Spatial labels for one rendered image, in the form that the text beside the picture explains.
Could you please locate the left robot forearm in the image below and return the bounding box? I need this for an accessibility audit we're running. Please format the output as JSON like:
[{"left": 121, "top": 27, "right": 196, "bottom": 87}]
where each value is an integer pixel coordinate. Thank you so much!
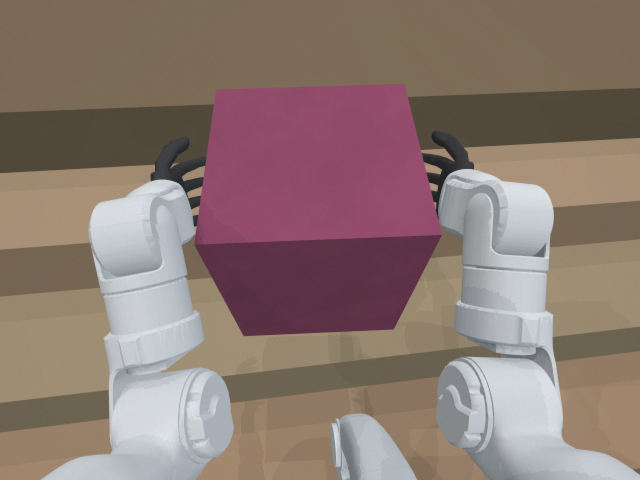
[{"left": 88, "top": 180, "right": 204, "bottom": 447}]

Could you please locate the robot left hand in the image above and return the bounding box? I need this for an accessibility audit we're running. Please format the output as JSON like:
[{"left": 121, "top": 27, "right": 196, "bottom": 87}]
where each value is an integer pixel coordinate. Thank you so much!
[{"left": 151, "top": 137, "right": 207, "bottom": 227}]

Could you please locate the robot right hand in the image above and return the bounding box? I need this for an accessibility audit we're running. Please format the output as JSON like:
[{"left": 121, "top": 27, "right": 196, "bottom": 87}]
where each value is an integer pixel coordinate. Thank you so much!
[{"left": 422, "top": 131, "right": 474, "bottom": 220}]

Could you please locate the right robot upper arm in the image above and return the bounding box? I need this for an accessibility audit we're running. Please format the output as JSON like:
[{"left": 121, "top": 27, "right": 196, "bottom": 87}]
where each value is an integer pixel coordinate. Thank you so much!
[{"left": 436, "top": 357, "right": 640, "bottom": 480}]

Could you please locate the left robot upper arm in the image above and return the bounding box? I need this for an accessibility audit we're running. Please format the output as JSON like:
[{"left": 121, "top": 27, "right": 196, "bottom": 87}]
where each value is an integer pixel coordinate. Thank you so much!
[{"left": 41, "top": 367, "right": 234, "bottom": 480}]

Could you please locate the carton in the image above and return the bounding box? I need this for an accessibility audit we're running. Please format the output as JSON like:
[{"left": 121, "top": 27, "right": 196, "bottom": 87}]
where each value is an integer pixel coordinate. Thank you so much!
[{"left": 194, "top": 84, "right": 442, "bottom": 336}]

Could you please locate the right robot thigh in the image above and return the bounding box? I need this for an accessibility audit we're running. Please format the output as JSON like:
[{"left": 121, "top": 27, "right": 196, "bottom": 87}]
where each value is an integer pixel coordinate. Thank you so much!
[{"left": 330, "top": 414, "right": 417, "bottom": 480}]

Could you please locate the right robot forearm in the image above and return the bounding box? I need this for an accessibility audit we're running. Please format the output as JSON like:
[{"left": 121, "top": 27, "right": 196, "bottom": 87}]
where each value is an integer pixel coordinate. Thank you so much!
[{"left": 438, "top": 169, "right": 563, "bottom": 427}]

